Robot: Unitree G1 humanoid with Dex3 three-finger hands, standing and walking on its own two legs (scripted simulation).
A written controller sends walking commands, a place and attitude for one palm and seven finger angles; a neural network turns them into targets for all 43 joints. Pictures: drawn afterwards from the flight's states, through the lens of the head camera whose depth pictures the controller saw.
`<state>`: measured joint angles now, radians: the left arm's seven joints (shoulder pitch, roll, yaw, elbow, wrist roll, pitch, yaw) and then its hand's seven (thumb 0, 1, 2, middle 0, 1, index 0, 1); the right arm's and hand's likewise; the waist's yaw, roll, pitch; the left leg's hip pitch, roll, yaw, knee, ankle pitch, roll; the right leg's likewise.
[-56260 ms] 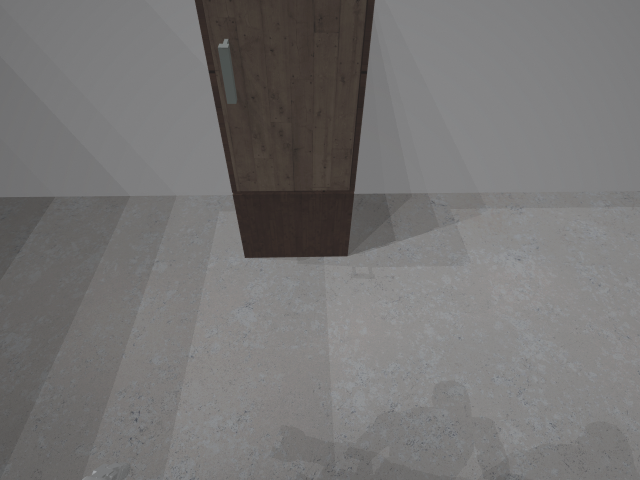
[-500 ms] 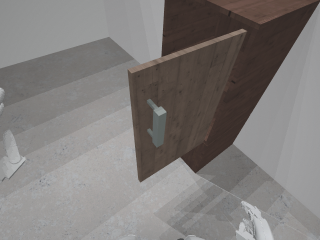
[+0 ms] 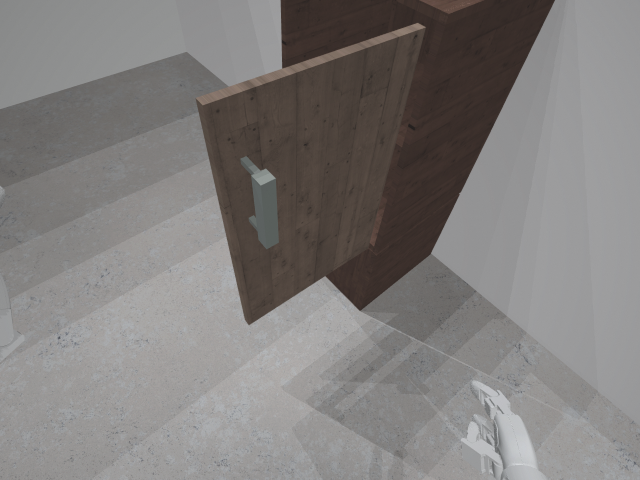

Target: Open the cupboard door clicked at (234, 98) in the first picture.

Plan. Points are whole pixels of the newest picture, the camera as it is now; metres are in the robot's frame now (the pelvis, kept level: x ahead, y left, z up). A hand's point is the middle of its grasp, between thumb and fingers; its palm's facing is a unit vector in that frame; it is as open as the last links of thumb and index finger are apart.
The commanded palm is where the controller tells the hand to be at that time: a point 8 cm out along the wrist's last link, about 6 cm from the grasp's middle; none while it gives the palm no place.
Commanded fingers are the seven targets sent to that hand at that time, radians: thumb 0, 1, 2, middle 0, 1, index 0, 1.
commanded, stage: stop stepping back and stand still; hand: left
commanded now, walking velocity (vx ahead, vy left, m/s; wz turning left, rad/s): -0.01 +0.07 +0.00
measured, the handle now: (258, 203) +0.49 +0.13 +0.03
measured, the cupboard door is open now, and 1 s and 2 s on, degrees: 87 87 87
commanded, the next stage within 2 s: let the arm hang, fingers relaxed in 1.22 s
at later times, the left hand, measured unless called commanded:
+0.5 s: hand out of the picture +0.11 +0.24 +0.17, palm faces +0.50 -0.73 -0.46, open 7.4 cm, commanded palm +0.04 +0.28 +0.18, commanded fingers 0.00 0.90 0.90 -0.20 -0.30 -0.20 -0.30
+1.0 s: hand out of the picture +0.11 +0.27 +0.15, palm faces +0.47 -0.75 -0.47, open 7.4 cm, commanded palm +0.04 +0.31 +0.18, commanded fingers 0.00 0.90 0.90 -0.20 -0.30 -0.20 -0.30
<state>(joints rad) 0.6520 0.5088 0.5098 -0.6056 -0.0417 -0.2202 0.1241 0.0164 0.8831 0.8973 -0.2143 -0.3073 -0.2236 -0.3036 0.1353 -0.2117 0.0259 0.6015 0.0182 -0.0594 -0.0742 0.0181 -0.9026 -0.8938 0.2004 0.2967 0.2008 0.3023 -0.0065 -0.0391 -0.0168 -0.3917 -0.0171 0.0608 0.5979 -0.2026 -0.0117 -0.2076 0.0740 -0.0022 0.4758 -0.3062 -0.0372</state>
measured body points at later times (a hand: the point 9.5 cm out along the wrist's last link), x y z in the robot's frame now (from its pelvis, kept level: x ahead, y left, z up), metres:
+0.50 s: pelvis -0.09 -0.03 +0.00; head -0.10 -0.04 +0.45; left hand +0.07 +0.28 +0.19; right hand +0.05 -0.28 -0.10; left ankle -0.12 +0.11 -0.71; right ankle -0.05 -0.10 -0.74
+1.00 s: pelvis -0.08 +0.00 -0.01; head -0.07 +0.00 +0.44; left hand +0.08 +0.31 +0.17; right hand +0.10 -0.22 -0.09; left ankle -0.13 +0.12 -0.74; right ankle -0.05 -0.10 -0.74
